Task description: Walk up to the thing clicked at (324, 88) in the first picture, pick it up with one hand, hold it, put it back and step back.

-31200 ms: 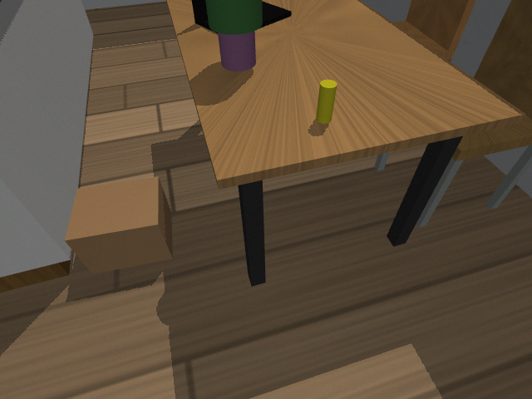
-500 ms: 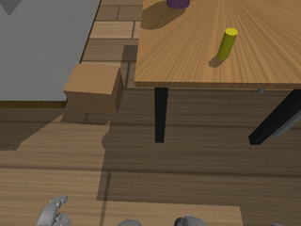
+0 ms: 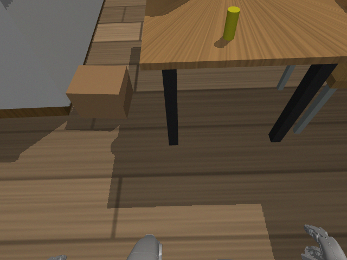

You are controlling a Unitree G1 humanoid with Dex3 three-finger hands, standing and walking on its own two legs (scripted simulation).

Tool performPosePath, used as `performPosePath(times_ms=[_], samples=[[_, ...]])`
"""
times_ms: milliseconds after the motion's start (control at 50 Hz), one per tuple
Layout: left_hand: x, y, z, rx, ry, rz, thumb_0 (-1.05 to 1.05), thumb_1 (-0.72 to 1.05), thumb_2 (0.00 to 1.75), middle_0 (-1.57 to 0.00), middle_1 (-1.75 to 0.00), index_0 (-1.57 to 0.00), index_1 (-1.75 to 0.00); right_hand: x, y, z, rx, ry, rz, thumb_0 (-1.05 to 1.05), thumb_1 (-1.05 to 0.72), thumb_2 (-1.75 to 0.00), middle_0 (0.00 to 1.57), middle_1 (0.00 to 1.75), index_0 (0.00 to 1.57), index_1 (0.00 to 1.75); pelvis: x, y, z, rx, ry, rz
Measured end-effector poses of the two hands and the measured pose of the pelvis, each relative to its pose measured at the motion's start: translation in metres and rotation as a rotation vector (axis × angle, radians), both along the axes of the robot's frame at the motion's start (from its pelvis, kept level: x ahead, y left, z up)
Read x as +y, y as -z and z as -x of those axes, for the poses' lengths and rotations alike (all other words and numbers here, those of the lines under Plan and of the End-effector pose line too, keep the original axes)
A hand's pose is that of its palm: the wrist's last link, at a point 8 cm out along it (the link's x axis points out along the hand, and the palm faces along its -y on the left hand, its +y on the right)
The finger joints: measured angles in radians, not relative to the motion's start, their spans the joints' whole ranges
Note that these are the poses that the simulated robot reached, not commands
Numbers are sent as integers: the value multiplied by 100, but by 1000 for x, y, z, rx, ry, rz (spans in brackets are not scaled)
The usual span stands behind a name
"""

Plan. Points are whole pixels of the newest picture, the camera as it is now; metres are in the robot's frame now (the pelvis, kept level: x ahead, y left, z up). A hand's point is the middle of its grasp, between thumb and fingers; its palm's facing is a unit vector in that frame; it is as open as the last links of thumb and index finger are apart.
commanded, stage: step back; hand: right
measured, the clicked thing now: (231, 24) +0.87 -0.15 +0.03
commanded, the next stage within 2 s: stand in 1.88 s
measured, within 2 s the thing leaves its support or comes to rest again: neither
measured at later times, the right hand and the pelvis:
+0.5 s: hand out of the picture -0.06 -0.28 -0.12, palm faces -0.16 +0.88 -0.44, open 7.4 cm; pelvis -0.15 -0.02 +0.02, yaw +6 degrees
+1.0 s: hand out of the picture -0.19 -0.33 -0.15, palm faces -0.17 +0.92 -0.36, open 7.4 cm; pelvis -0.28 -0.07 +0.01, yaw +6 degrees
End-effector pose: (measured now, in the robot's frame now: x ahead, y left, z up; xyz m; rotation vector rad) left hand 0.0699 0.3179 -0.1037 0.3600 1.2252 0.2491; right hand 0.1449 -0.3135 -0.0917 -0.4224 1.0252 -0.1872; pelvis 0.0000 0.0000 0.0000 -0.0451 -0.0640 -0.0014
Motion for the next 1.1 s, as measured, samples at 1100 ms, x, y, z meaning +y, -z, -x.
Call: performPosePath(times_ms=[1100], samples=[[-48,-15,332,-59,-124,-17,1,90,90,-20,-30,-21,-30,-44,14,358,230,-34,-46,1,-91,-89,21,30,20,30,-59,-10,286,15,-114,-86]])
